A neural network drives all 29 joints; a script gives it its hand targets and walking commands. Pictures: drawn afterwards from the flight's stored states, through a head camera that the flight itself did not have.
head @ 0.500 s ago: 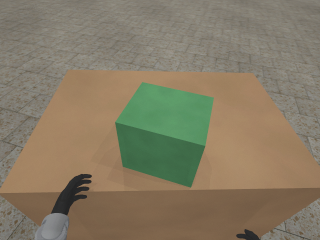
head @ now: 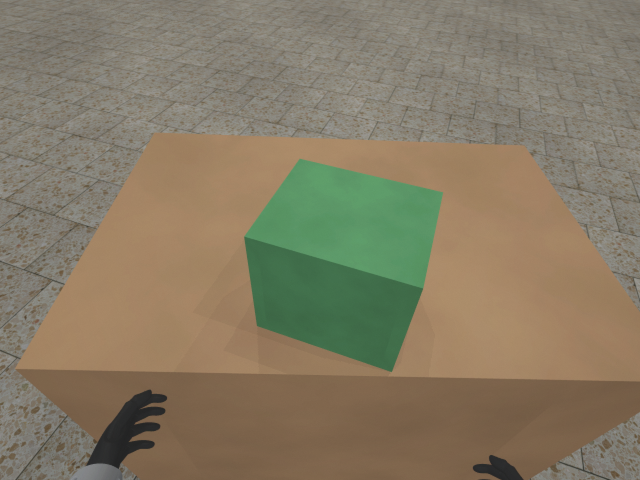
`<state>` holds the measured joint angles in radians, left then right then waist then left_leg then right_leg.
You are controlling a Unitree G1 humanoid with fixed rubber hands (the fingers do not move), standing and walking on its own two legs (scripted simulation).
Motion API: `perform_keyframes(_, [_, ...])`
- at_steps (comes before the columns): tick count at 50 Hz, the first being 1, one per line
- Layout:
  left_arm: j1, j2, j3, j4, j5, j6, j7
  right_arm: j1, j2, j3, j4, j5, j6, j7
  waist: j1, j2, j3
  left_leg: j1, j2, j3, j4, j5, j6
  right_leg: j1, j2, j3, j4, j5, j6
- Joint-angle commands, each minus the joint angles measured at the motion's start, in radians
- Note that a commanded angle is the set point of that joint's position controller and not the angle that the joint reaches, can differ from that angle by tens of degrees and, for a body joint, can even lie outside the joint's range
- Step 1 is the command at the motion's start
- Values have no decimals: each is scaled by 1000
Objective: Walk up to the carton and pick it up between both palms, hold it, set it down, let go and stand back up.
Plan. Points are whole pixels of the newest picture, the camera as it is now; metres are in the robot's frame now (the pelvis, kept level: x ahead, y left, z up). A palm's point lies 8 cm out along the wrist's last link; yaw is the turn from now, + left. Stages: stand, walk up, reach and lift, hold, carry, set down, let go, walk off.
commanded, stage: stand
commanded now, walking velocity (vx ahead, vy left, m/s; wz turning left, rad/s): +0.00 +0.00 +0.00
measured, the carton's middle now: (344, 263) +0.43 -0.05 +0.03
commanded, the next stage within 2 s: none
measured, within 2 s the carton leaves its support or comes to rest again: neither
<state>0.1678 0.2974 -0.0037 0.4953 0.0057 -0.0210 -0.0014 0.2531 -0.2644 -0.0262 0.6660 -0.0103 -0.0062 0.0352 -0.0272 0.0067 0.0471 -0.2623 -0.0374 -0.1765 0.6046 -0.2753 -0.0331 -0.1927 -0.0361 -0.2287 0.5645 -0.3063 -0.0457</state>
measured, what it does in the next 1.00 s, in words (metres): stands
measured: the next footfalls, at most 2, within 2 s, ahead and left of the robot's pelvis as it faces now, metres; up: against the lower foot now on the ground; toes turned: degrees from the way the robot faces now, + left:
none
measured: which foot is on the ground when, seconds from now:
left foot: down 0.00-1.00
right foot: down 0.00-1.00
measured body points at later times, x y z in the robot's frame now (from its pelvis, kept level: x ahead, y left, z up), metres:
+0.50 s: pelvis +0.00 +0.01 +0.00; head +0.01 +0.04 +0.45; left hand +0.06 +0.28 -0.13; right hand +0.14 -0.24 -0.09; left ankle +0.04 +0.14 -0.73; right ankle +0.01 -0.09 -0.73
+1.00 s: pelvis +0.00 +0.02 +0.00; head +0.01 +0.04 +0.45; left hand +0.07 +0.29 -0.13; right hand +0.14 -0.23 -0.10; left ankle +0.04 +0.14 -0.73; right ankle +0.01 -0.09 -0.73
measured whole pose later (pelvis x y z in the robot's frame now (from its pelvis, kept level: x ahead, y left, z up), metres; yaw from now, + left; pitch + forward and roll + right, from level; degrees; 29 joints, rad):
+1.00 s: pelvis +0.00 +0.02 +0.00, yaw +1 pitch -2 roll -1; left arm 0.33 0.29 -0.01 0.73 0.01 0.01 0.00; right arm 0.25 -0.26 0.00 0.68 0.00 0.00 0.00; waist 0.02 -0.02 0.05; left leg -0.30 -0.08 -0.18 0.63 -0.28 0.00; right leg -0.22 -0.08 -0.22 0.59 -0.32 -0.01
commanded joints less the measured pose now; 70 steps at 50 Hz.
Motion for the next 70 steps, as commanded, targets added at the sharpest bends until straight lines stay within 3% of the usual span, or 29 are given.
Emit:
perform_keyframes(1, [33,152,47,-23,4,5,6,-13,-145,-37,-97,5,-18,-7,19,-56,-30,-81,70,-63,-68,183,69,40,-162,168,-194,22,-17])
perform_keyframes(4, [40,153,56,8,4,3,-1,-33,-154,-38,-105,2,-19,-12,28,1,-44,-77,69,-61,-75,147,66,30,-155,180,-189,-45,-21])
perform_keyframes(5, [52,155,57,19,5,3,-1,-32,-144,-36,-99,-2,-17,-15,34,-20,-33,-75,64,-58,-70,125,65,13,-159,184,-205,-73,-23])
perform_keyframes(9, [87,156,53,62,6,3,-2,-14,-149,-31,-104,-2,-15,-18,30,10,-17,-73,52,-51,-67,85,67,-27,-169,192,-221,-155,-26])
perform_keyframes(10, [104,164,55,76,9,2,-2,-26,-155,-32,-102,-7,-15,-19,36,39,-46,-62,57,-58,-70,88,71,-16,-163,199,-214,-158,-21])
perform_keyframes(12, [118,165,56,89,9,3,-2,-26,-145,-31,-105,-5,-12,-24,34,23,-32,-71,56,-67,-59,92,78,-20,-159,199,-211,-135,-18])
perform_keyframes(13, [120,160,52,95,8,3,-1,-7,-144,-30,-99,-1,-10,-26,23,33,-35,-73,52,-73,-65,76,76,-25,-162,193,-204,-146,-20])
perform_keyframes(17, [156,154,45,123,5,6,-1,-20,-156,-23,-95,-3,-3,-32,36,69,41,-130,61,-107,-106,22,83,-48,-148,185,-187,-160,-6])
perform_keyframes(19, [173,158,41,134,5,5,-2,-3,-156,-22,-98,1,-6,-34,36,37,-7,-134,64,-106,-106,51,80,-4,-145,175,-166,-106,-3])
perform_keyframes(20, [180,149,41,140,7,4,-2,-7,-158,-23,-102,1,-6,-37,39,62,-18,-130,61,-104,-105,51,78,-5,-147,176,-160,-102,-5])
perform_keyframes(22, [181,143,39,145,11,4,-2,-19,-161,-24,-103,3,-9,-38,46,46,-30,-127,66,-118,-112,78,81,13,-139,167,-141,-68,-6])
perform_keyframes(23, [197,136,38,149,11,4,0,-31,-169,-27,-106,1,-9,-40,52,83,-35,-120,74,-128,-117,101,84,13,-135,167,-126,-34,-4])
perform_keyframes(24, [195,141,35,159,10,4,0,-31,-159,-21,-103,2,-9,-41,51,45,-8,-129,77,-129,-110,132,88,13,-134,165,-122,-8,-3])
perform_keyframes(26, [191,137,32,157,9,4,-1,-8,-163,-23,-107,4,-13,-44,40,43,-41,-120,80,-134,-110,200,84,49,-137,156,-111,43,-2])
perform_keyframes(32, [205,146,33,166,14,13,2,-20,-148,-19,-97,8,-8,-44,49,39,-35,-155,66,-122,-125,76,86,49,-141,166,-131,-22,-6])
perform_keyframes(35, [199,127,27,162,7,8,1,-15,-150,-18,-91,3,-9,-42,46,-11,-49,-116,60,-99,-98,130,81,45,-148,161,-140,14,-7])
perform_keyframes(40, [198,136,31,160,9,9,0,-17,-161,-25,-82,5,-12,-42,58,5,-30,-136,75,-124,-117,155,84,50,-136,149,-117,17,-3])
perform_keyframes(42, [215,141,34,165,10,8,0,-22,-156,-22,-80,5,-13,-43,57,37,-34,-132,78,-130,-118,189,91,57,-138,152,-105,52,-8])
perform_keyframes(45, [194,133,32,160,7,10,0,-14,-152,-22,-79,11,-9,-44,51,2,-17,-144,59,-113,-113,137,81,38,-141,155,-121,12,-9])
perform_keyframes(48, [205,131,35,170,7,14,4,-14,-159,-21,-70,9,-8,-43,50,54,-9,-161,69,-132,-144,79,83,31,-140,154,-110,-13,-9])
perform_keyframes(51, [219,141,37,178,9,17,3,-18,-157,-21,-74,5,-5,-44,56,54,4,-187,57,-135,-142,40,85,33,-144,166,-124,-41,-11])
perform_keyframes(54, [203,140,39,192,8,14,1,-11,-158,-22,-68,4,-6,-45,53,11,-18,-153,56,-128,-125,74,82,37,-143,160,-128,-31,-4])
perform_keyframes(55, [205,137,38,186,8,14,1,-11,-159,-23,-78,2,-6,-45,53,36,-11,-162,53,-117,-119,72,84,30,-147,167,-127,-28,-11])
perform_keyframes(57, [206,145,43,189,6,11,2,-7,-139,-22,-66,3,-7,-45,53,21,-38,-127,45,-88,-94,109,75,27,-156,168,-128,-13,-14])
perform_keyframes(62, [208,128,37,196,7,18,1,-1,-157,-25,-64,5,-6,-44,51,12,2,-160,59,-136,-133,37,83,1,-140,159,-134,-63,-13])
perform_keyframes(66, [205,136,39,193,4,14,4,9,-141,-23,-54,5,-6,-43,49,2,16,-156,43,-100,-105,78,76,-8,-158,171,-154,-57,-17])
perform_keyframes(67, [208,139,39,195,4,14,4,3,-131,-20,-52,4,-9,-43,54,-23,16,-146,47,-102,-103,88,78,-10,-153,165,-158,-62,-14])
perform_keyframes(69, [220,140,39,198,1,14,5,9,-150,-21,-52,2,-6,-43,50,15,-2,-148,43,-95,-94,86,74,-5,-165,171,-163,-60,-19])
perform_keyframes(70, [215,154,43,194,2,14,4,5,-144,-23,-55,0,-5,-42,51,-6,-22,-141,41,-93,-81,83,73,10,-164,177,-163,-61,-21])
